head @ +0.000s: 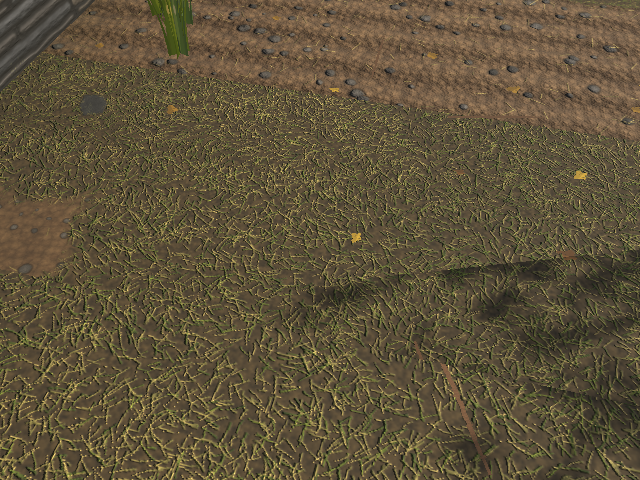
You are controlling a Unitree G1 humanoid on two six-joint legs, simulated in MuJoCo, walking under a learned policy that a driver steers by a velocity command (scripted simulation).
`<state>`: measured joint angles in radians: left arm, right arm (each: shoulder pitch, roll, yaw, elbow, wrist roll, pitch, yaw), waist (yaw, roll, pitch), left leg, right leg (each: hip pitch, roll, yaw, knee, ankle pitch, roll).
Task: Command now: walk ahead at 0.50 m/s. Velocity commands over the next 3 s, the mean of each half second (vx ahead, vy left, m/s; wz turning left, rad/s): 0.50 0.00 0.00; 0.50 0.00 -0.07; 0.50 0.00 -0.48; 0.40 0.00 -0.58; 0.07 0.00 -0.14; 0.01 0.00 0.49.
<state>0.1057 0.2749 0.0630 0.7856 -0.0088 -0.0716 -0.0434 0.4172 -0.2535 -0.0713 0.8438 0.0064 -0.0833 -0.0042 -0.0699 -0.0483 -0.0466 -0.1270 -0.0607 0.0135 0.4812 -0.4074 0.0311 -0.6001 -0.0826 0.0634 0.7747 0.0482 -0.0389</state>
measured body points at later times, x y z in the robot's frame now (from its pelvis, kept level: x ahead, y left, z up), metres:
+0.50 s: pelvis +0.31 -0.15 -0.14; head +0.32 -0.16 +0.31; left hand +0.26 +0.08 -0.28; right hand +0.47 -0.39 -0.24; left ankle +0.43 -0.01 -0.77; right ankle +0.27 -0.24 -0.87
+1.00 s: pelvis +0.59 -0.13 -0.13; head +0.61 -0.12 +0.32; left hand +0.71 +0.14 -0.25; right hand +0.61 -0.39 -0.26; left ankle +0.58 -0.04 -0.87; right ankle +0.69 -0.31 -0.80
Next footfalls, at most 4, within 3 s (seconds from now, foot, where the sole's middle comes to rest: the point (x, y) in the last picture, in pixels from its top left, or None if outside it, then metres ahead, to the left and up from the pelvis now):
0.22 right None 0.31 -0.25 -0.91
0.72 left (330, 458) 0.62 -0.04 -0.91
1.24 right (431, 388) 0.78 -0.31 -0.91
1.70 left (374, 296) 1.18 -0.23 -1.06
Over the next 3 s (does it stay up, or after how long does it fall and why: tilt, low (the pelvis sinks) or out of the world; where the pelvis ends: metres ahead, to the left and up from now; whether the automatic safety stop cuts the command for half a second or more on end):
stays up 1.21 -0.34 -0.28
